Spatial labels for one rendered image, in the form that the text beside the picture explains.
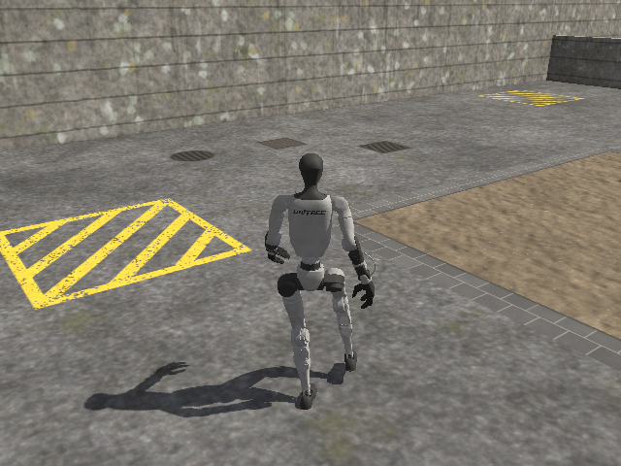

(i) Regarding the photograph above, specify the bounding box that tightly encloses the right robot forearm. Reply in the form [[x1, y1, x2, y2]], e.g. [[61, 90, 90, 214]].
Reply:
[[348, 236, 372, 284]]

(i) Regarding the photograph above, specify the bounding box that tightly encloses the left robot thigh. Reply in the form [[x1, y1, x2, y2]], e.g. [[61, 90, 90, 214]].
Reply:
[[278, 273, 310, 347]]

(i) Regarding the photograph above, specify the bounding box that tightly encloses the left robot hand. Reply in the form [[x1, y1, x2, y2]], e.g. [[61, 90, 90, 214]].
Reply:
[[268, 247, 290, 264]]

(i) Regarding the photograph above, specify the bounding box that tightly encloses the left robot forearm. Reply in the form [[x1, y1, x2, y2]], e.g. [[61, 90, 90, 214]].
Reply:
[[265, 231, 278, 255]]

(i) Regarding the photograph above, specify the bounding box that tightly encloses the humanoid robot head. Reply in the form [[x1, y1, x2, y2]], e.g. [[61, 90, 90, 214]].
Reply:
[[294, 153, 327, 200]]

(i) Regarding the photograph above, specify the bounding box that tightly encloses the right robot upper arm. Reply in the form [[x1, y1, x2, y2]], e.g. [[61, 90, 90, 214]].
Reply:
[[331, 196, 357, 251]]

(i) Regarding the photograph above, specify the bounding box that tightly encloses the right robot hand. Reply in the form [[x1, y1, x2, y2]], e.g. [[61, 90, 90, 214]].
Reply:
[[352, 281, 375, 309]]

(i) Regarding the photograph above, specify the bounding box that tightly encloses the left robot upper arm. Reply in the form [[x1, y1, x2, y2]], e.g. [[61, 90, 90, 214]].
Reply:
[[266, 195, 291, 246]]

